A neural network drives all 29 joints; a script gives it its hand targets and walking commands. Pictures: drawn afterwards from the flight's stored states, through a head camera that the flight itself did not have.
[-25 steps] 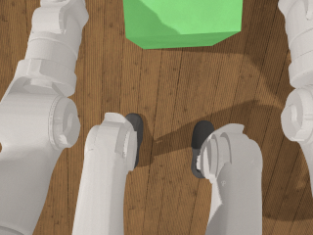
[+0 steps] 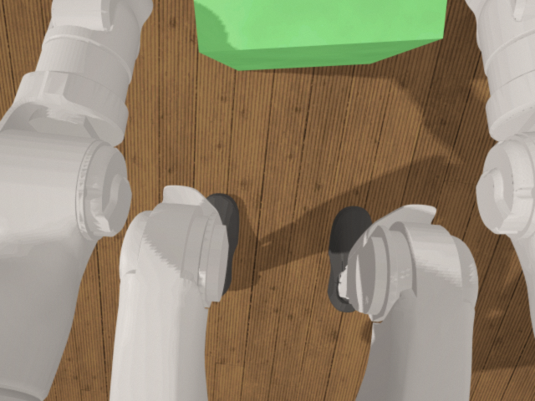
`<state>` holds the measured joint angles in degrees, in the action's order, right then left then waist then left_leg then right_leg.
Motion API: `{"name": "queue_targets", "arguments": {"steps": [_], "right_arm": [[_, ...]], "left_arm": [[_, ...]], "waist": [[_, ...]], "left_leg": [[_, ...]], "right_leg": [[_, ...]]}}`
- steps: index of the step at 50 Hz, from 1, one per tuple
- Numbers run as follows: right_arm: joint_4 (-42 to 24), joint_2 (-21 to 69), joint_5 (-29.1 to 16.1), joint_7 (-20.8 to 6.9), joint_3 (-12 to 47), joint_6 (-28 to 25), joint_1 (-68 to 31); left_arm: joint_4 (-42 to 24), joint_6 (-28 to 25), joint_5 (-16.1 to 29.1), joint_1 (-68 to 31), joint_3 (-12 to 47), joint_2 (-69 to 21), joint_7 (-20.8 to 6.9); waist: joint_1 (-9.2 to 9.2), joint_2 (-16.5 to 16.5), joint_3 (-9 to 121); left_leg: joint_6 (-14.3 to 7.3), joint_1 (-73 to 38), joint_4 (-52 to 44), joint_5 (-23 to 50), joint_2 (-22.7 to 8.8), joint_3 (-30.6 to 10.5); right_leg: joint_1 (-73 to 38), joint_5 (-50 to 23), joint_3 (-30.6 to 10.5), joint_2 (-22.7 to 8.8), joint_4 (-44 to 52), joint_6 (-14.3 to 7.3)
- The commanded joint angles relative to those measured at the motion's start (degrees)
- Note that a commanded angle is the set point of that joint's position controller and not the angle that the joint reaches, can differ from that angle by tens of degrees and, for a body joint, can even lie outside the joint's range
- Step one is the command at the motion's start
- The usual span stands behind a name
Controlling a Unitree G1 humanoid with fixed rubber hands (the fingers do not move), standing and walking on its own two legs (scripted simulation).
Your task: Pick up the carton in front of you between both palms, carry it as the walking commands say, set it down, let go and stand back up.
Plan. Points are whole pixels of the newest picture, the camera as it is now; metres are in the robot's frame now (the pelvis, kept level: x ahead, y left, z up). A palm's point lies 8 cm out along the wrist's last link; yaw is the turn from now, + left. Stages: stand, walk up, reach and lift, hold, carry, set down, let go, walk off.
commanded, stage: reach and lift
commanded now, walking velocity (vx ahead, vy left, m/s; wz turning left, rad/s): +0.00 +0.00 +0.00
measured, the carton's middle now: out of the picture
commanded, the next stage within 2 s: none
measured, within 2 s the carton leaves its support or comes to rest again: leaves its support in 0.60 s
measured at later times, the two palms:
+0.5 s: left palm out of the picture +0.56 +0.16 -0.17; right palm out of the picture +0.58 -0.15 -0.17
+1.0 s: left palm out of the picture +0.50 +0.15 +0.02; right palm out of the picture +0.51 -0.15 +0.03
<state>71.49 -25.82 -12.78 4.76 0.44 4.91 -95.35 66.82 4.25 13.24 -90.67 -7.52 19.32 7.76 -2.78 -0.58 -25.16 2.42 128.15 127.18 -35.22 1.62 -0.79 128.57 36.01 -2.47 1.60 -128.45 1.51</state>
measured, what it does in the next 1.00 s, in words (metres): rises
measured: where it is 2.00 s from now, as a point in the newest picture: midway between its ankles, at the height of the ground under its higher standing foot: (280, 268)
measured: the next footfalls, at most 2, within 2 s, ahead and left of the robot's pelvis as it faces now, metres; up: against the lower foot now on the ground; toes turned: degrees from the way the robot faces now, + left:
none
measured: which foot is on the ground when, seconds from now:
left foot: down 0.00-1.00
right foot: down 0.00-1.00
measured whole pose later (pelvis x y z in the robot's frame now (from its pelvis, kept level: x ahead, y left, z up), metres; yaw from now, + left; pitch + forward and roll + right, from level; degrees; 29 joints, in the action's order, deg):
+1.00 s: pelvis -0.02 +0.01 +0.09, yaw -2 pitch +42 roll +1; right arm 50.3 -5.9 14.1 1.9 -27.1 22.1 -73.3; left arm 44.6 22.6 -14.0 -69.8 -32.1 1.7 3.9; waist -1.4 0.6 3.1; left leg 3.1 120.7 107.4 -28.6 3.4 -2.9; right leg 121.2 28.4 -4.1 4.4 -107.7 3.0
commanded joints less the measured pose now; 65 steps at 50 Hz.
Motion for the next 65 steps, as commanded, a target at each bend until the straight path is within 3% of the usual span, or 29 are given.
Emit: {"name": "queue_targets", "arguments": {"steps": [1,8,11,14,16,18,21,25,31,32,34,36,39,43,47,53,60,65], "right_arm": [[-4.06,-5.13,1.69,-0.27,-2.47,-1.16,-14.17],[-5.53,0.96,0.99,-0.84,-0.15,-0.78,-20.25],[-5.85,6.51,2.62,-1.76,-0.45,0.12,-22.11],[-6.87,37.11,3.67,-8.89,4.45,2.18,-29.56],[-7.85,50.05,5.52,-13.69,3.15,4.28,-26.79],[-9.65,56.07,6.43,-16.64,1.67,5.98,-24.07],[-12.83,59.50,5.99,-18.17,2.12,7.45,-23.38],[-18.24,64.22,2.87,-18.16,5.52,8.16,-26.05],[-40.03,72.56,-1.19,-15.21,13.12,9.48,-31.53],[-43.20,72.74,-0.31,-14.61,13.91,10.07,-31.10],[-47.02,74.88,0.45,-13.04,14.73,11.31,-31.14],[-44.80,75.25,2.02,-12.83,14.48,12.77,-27.48],[-36.32,77.21,5.61,-13.66,11.49,14.54,-20.51],[-25.32,80.14,13.27,-15.46,0.75,15.65,-14.33],[-19.91,78.80,18.62,-16.80,-7.12,16.09,-12.64],[-20.83,79.21,20.37,-17.72,-9.01,16.49,-12.07],[-30.41,84.85,15.68,-18.17,0.11,18.23,-11.01],[-33.91,88.58,13.46,-18.36,5.65,19.35,-5.11]], "left_arm": [[-4.33,-1.06,-1.49,-12.63,-1.50,4.87,-0.29],[-6.63,-0.55,-1.35,-19.16,-0.03,-0.26,-0.76],[-7.02,0.19,-4.33,-20.06,-2.03,-4.19,-1.45],[-9.07,2.56,-5.67,-29.94,3.61,-33.58,-8.92],[-10.35,4.91,-7.38,-30.37,3.42,-45.34,-14.05],[-12.85,6.77,-8.45,-29.55,3.59,-49.58,-17.23],[-15.31,8.42,-7.66,-29.38,5.33,-52.82,-19.39],[-20.14,9.20,-3.23,-30.73,9.31,-59.08,-19.81],[-38.06,11.04,1.87,-34.88,17.24,-66.98,-18.03],[-40.14,11.61,1.85,-35.28,18.27,-68.55,-17.58],[-42.87,12.80,0.64,-34.57,19.56,-68.95,-16.80],[-42.50,14.16,-0.95,-32.14,19.48,-69.18,-16.68],[-36.42,15.49,-4.17,-26.89,17.01,-70.59,-17.22],[-26.07,16.31,-12.86,-21.92,6.57,-72.15,-18.03],[-21.30,17.02,-19.01,-19.52,-0.76,-71.95,-18.55],[-22.88,17.88,-19.94,-19.59,-0.06,-74.73,-19.16],[-30.61,19.71,-14.94,-17.87,9.59,-80.54,-20.07],[-32.64,20.60,-13.08,-10.60,14.16,-83.18,-20.49]], "waist": [[-0.26,2.61,70.32],[-0.68,2.83,69.88],[-1.53,3.27,67.51],[-1.57,4.46,62.62],[-1.45,4.95,58.29],[-1.66,5.04,56.45],[-1.35,3.61,58.74],[-1.10,3.94,70.96],[-0.93,3.68,119.57],[0.35,4.41,126.61],[0.13,4.81,132.40],[-0.10,4.13,128.30],[0.24,3.73,109.67],[-0.57,4.05,84.82],[-0.53,3.22,79.41],[1.17,1.13,86.25],[1.88,0.13,102.50],[1.31,1.30,103.35]], "left_leg": [[0.52,-35.71,-9.00,26.85,1.12,3.38],[0.19,-36.59,-10.02,22.42,1.78,3.72],[0.02,-37.06,-10.38,19.99,2.25,4.48],[-0.36,-33.20,-9.69,17.10,3.75,5.20],[-0.92,-29.74,-9.06,14.56,4.45,5.61],[-1.62,-28.26,-8.62,14.02,4.42,6.10],[-2.38,-29.33,-8.03,15.29,4.26,6.17],[-2.51,-33.90,-7.13,22.22,4.35,6.01],[-1.54,-50.20,-8.55,42.79,5.84,6.24],[-1.02,-49.26,-9.32,42.47,6.15,6.62],[-0.99,-49.70,-11.33,40.08,6.72,7.46],[-0.88,-49.48,-13.81,36.45,6.97,7.87],[-0.43,-41.96,-17.81,28.75,7.26,7.97],[-1.02,-33.62,-24.35,14.95,7.60,7.16],[-1.53,-33.84,-29.87,9.60,7.63,6.71],[-1.05,-40.46,-34.76,9.78,7.79,6.34],[-0.23,-52.01,-38.27,17.95,8.19,6.29],[-0.21,-56.44,-41.63,22.01,8.36,5.62]], "right_leg": [[-30.86,-23.71,3.79,0.76,9.62,0.03],[-32.68,-20.13,3.83,1.34,10.77,-0.29],[-34.14,-18.02,4.15,1.96,11.10,-0.07],[-35.20,-16.54,3.97,3.84,10.51,-0.73],[-34.23,-15.39,4.19,4.46,9.89,-1.23],[-31.99,-14.79,4.66,4.88,9.76,-1.60],[-29.92,-14.91,5.12,4.97,9.50,-1.88],[-35.27,-21.56,5.16,5.13,8.70,-2.15],[-55.39,-43.97,5.96,6.15,8.99,-1.33],[-59.74,-46.16,5.88,6.40,9.73,-1.12],[-62.18,-44.52,6.59,7.20,11.48,-0.43],[-59.84,-39.84,7.23,7.56,14.26,-0.15],[-53.11,-32.51,7.20,7.87,18.53,0.01],[-35.77,-15.05,7.52,7.71,25.90,-0.24],[-32.67,-9.42,7.48,7.98,30.80,-0.86],[-37.17,-9.49,7.87,8.13,35.66,-1.16],[-49.74,-17.65,7.83,8.50,39.12,-0.66],[-56.26,-22.04,7.22,8.70,42.45,0.04]]}}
